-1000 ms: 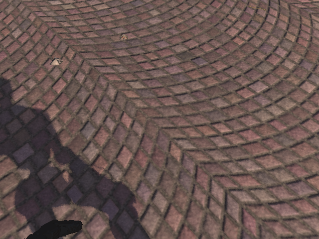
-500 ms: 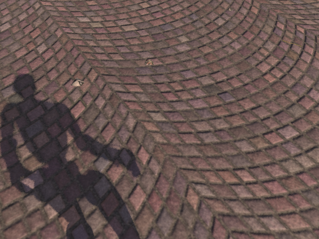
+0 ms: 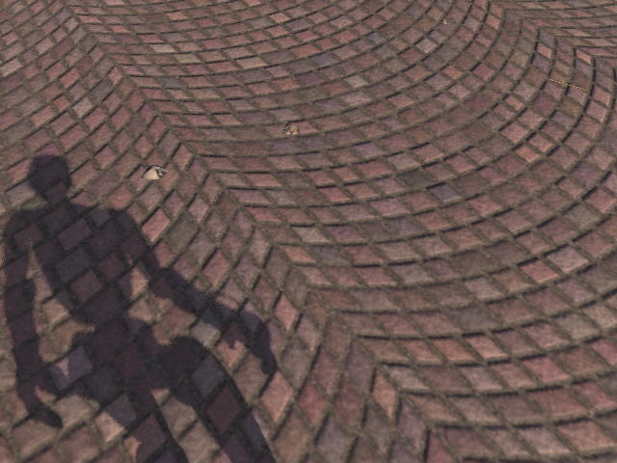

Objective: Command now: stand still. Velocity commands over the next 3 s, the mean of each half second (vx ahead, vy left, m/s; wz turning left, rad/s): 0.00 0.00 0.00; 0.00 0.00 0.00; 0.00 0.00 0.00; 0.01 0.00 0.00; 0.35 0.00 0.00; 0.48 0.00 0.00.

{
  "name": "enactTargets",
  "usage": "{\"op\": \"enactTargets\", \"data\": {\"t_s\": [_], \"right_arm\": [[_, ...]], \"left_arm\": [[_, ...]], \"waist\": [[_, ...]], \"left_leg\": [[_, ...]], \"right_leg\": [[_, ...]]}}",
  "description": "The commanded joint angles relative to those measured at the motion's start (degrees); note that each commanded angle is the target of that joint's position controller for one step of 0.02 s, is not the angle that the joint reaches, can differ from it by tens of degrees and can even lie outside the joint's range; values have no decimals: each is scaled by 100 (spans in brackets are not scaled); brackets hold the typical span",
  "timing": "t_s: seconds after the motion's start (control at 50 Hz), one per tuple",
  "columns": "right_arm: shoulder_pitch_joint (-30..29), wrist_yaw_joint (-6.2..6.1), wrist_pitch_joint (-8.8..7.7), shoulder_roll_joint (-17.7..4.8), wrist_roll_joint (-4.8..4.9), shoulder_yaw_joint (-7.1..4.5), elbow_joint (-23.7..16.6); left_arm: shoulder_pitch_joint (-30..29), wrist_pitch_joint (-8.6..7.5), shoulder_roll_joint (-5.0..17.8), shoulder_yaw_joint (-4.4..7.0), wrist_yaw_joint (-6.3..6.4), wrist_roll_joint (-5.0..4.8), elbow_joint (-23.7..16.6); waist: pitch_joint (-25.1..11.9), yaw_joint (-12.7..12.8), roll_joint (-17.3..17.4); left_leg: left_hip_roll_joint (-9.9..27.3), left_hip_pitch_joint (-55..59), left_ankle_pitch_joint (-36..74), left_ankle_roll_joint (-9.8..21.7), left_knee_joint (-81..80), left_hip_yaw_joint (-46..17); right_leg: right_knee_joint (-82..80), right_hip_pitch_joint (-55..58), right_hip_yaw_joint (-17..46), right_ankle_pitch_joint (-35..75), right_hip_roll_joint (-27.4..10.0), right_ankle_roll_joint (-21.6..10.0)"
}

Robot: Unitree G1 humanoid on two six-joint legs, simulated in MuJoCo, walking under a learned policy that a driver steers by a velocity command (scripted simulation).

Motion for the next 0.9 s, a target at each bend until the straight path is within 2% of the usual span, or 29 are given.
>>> {"op": "enactTargets", "data": {"t_s": [0.02, 0.32, 0.9], "right_arm": [[-212, -36, -28, -650, 0, -118, -164], [-107, -66, 20, -545, 0, -75, 217], [263, -114, 27, -405, 28, -30, 460]], "left_arm": [[321, -68, 538, 76, 24, 5, -47], [795, -178, 281, 3, 45, 4, 164], [1355, -237, 45, 8, 49, -23, 233]], "waist": [[-202, -17, 73], [-8, -71, 5], [29, -91, -35]], "left_leg": [[425, 881, 849, 277, -439, -492], [334, 810, 349, 204, -521, -436], [300, 861, 851, 194, -396, -389]], "right_leg": [[-523, -884, 82, 572, -126, -97], [-624, -1133, 74, 257, -122, -135], [-651, -1122, 76, 603, -103, -175]]}}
